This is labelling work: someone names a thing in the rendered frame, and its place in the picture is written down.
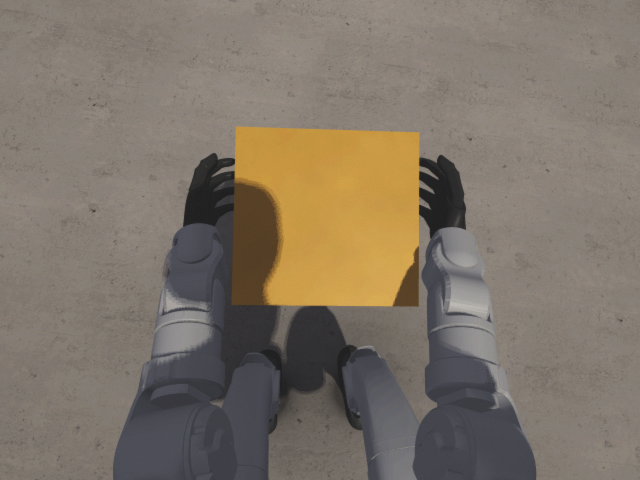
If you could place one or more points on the robot right forearm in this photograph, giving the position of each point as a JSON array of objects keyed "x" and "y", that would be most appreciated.
[{"x": 464, "y": 370}]

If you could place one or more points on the carton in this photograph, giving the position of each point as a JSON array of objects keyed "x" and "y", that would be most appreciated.
[{"x": 325, "y": 217}]

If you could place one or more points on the right robot upper arm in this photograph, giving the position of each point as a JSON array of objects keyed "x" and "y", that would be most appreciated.
[{"x": 455, "y": 443}]

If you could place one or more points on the robot left forearm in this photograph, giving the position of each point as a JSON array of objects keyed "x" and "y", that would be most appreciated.
[{"x": 185, "y": 366}]

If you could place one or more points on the robot left shin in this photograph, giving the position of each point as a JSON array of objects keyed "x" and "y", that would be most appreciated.
[{"x": 255, "y": 358}]

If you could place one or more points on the left robot upper arm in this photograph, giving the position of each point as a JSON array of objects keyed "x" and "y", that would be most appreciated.
[{"x": 191, "y": 442}]

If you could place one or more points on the robot left hand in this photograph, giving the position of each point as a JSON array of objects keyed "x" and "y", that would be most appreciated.
[{"x": 201, "y": 200}]

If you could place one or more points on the robot right hand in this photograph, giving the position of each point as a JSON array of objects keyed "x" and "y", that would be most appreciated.
[{"x": 447, "y": 204}]

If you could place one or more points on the right robot foot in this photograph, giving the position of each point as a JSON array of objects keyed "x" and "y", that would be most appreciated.
[{"x": 343, "y": 357}]

